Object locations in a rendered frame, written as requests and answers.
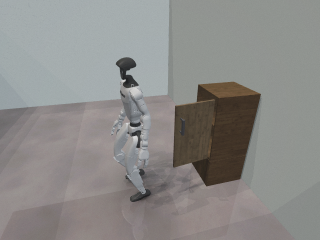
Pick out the robot left upper arm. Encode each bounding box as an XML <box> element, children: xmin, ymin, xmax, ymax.
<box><xmin>129</xmin><ymin>87</ymin><xmax>151</xmax><ymax>123</ymax></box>

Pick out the right robot forearm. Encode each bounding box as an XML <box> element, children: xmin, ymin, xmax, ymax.
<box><xmin>117</xmin><ymin>105</ymin><xmax>126</xmax><ymax>122</ymax></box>

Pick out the robot right shin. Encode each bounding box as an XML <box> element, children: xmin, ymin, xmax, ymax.
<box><xmin>113</xmin><ymin>157</ymin><xmax>140</xmax><ymax>172</ymax></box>

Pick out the right robot hand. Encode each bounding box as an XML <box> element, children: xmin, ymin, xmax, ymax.
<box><xmin>111</xmin><ymin>120</ymin><xmax>123</xmax><ymax>135</ymax></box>

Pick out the handle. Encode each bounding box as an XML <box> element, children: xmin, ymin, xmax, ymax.
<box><xmin>179</xmin><ymin>118</ymin><xmax>185</xmax><ymax>136</ymax></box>

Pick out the left robot hand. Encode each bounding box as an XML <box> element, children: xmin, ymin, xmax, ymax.
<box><xmin>137</xmin><ymin>149</ymin><xmax>149</xmax><ymax>169</ymax></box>

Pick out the cupboard door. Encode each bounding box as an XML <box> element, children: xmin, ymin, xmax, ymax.
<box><xmin>173</xmin><ymin>99</ymin><xmax>215</xmax><ymax>168</ymax></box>

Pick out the left robot forearm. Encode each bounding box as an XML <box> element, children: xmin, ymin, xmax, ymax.
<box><xmin>140</xmin><ymin>116</ymin><xmax>151</xmax><ymax>150</ymax></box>

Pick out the humanoid robot head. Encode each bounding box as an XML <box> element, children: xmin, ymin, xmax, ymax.
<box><xmin>116</xmin><ymin>57</ymin><xmax>139</xmax><ymax>88</ymax></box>

